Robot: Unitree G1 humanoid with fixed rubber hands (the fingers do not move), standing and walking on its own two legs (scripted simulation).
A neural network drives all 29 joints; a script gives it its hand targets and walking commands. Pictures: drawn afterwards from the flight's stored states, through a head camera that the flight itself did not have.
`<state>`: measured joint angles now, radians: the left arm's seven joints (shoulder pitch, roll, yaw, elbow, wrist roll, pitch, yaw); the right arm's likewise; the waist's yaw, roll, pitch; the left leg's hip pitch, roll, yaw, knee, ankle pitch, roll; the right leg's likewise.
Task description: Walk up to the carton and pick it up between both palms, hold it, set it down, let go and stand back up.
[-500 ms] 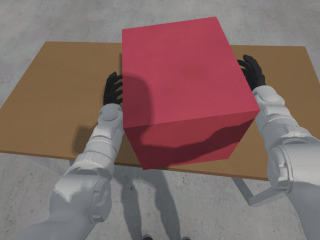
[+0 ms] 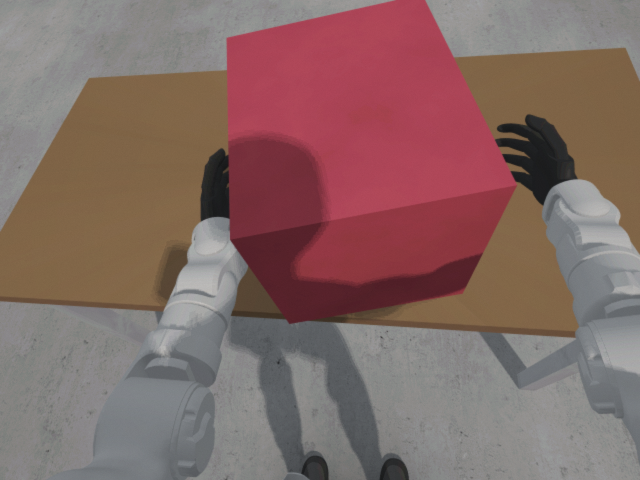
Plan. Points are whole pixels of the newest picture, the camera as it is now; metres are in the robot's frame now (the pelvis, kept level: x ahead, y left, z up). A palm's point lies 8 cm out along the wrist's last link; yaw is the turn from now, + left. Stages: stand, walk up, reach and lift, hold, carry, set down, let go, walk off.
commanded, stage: set down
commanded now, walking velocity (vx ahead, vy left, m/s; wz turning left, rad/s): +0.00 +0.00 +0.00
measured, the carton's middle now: (350, 172) +0.52 +0.05 +0.03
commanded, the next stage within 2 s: none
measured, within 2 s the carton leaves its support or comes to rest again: neither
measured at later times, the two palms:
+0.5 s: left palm (217, 253) +0.37 +0.19 +0.05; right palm (611, 219) +0.45 -0.24 +0.05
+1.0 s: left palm (205, 297) +0.32 +0.19 +0.04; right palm out of the picture +0.37 -0.26 +0.03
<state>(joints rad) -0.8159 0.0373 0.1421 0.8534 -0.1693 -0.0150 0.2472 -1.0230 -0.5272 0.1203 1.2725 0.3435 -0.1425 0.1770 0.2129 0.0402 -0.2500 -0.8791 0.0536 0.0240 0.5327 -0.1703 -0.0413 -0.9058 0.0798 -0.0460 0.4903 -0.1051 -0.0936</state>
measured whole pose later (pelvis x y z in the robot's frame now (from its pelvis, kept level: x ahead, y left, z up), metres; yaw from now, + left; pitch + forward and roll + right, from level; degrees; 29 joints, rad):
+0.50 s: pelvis -0.01 +0.00 +0.00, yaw +1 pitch +22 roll +0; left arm -0.55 0.03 0.07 0.49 -0.12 0.14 0.27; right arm -0.76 -0.58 0.04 1.09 0.40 -0.16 0.27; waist 0.13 0.00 -0.16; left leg -0.76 0.05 0.00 0.55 -0.18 -0.05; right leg -0.78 0.08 -0.07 0.50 -0.12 -0.10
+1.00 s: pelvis +0.00 +0.00 +0.01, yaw +1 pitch +14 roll +0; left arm -0.22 -0.01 0.08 0.25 -0.03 0.14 0.25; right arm -0.39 -0.54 0.02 0.86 0.41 -0.23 0.30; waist 0.07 0.01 -0.09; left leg -0.56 0.05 -0.01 0.53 -0.21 -0.05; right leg -0.58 0.08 -0.07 0.49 -0.16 -0.10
